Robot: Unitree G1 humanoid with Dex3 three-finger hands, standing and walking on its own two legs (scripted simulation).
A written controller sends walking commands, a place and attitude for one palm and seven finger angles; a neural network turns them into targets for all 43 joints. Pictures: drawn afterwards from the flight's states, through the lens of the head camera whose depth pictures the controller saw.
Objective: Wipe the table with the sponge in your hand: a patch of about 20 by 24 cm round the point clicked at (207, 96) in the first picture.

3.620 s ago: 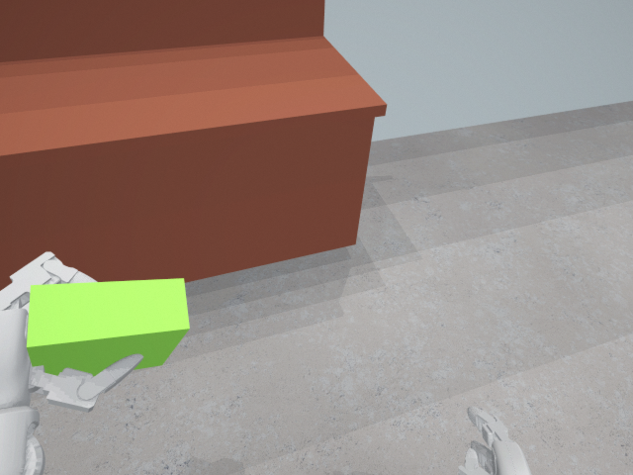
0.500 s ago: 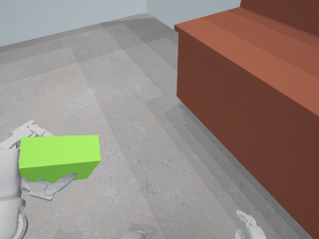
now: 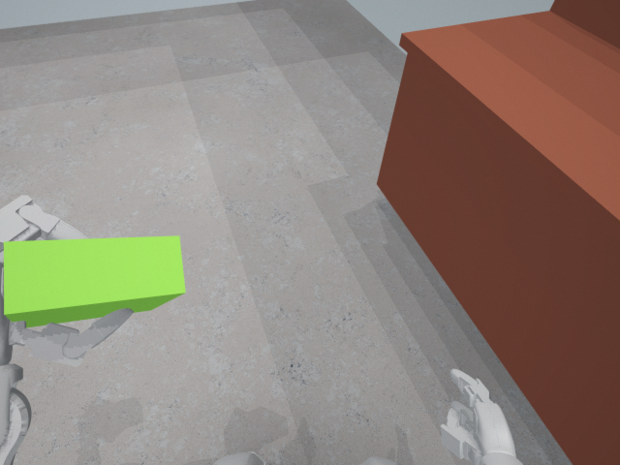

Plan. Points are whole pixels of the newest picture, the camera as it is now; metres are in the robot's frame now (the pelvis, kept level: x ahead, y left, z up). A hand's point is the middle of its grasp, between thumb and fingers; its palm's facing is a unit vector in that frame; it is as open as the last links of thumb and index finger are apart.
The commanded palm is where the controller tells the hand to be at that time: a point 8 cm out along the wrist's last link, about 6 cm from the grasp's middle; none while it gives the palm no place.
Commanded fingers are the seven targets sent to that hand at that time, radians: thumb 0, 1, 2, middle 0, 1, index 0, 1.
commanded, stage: walk to a spot facing it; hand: left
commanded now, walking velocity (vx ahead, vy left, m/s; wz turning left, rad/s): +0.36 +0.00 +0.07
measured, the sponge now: (119, 282) +0.25 +0.20 +0.17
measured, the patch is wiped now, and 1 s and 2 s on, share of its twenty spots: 0.00 0.00 0.00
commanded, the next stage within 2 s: turn to face it in 0.60 s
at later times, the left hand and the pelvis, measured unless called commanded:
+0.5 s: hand (167, 210) +0.32 +0.17 +0.18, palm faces +0.42 -0.81 -0.41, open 9.4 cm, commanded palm +0.25 +0.23 +0.20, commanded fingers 0.00 0.10 1.30 -1.20 -1.60 -1.20 -1.60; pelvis +0.11 -0.06 +0.01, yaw +6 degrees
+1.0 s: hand (104, 169) +0.35 +0.23 +0.21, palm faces +0.56 -0.73 -0.39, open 9.4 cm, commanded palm +0.29 +0.26 +0.20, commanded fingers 0.00 0.10 1.30 -1.20 -1.60 -1.20 -1.60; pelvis +0.18 -0.04 +0.02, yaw +9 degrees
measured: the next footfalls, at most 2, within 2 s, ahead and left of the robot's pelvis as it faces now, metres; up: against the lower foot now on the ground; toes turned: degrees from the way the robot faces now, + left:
right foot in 0.36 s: +0.19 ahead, -0.15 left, +0.00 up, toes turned -8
left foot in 0.78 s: +0.25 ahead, +0.09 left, +0.00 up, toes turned +22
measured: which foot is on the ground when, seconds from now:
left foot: down 0.00-0.36, up 0.38-0.76, down 0.78-1.00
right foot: up 0.00-0.34, down 0.36-0.78, up 0.80-1.00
